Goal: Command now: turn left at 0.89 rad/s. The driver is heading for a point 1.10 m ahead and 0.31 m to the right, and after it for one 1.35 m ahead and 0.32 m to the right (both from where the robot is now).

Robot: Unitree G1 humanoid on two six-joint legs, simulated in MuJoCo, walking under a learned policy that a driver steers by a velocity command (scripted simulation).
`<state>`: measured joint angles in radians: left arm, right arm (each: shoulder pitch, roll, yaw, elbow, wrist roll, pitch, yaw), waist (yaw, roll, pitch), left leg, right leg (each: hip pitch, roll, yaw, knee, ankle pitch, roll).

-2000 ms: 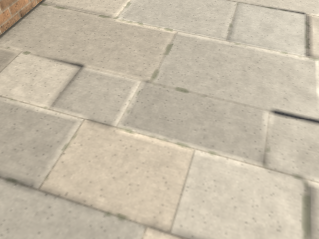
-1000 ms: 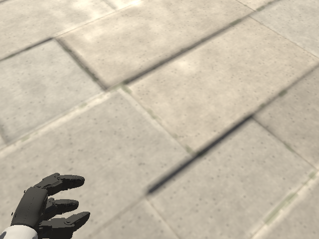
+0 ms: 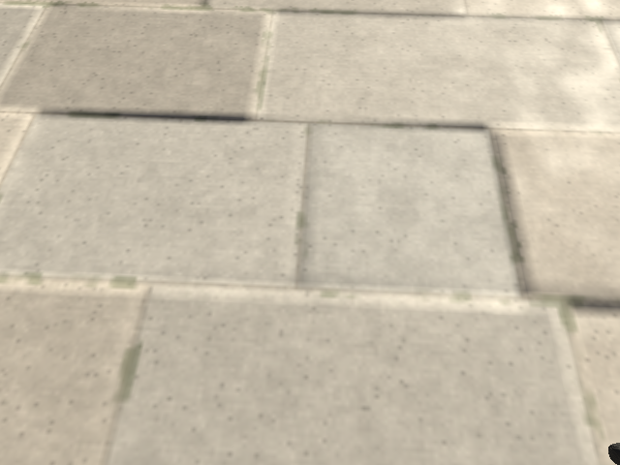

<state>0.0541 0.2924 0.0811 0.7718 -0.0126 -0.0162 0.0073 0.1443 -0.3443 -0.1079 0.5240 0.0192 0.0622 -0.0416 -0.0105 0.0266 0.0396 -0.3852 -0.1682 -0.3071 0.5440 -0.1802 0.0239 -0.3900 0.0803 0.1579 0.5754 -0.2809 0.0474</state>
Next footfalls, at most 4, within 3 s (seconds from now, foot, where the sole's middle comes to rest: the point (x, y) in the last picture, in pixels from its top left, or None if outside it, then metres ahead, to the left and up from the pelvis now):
0.02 right None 0.08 -0.13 -0.77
0.34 left None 0.01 0.12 -0.77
0.74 right None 0.01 -0.16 -0.77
1.26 left None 0.15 0.02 -0.77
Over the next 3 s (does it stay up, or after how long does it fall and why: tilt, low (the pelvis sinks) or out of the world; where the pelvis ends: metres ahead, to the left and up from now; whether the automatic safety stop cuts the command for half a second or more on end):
stays up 1.46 -0.15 -0.02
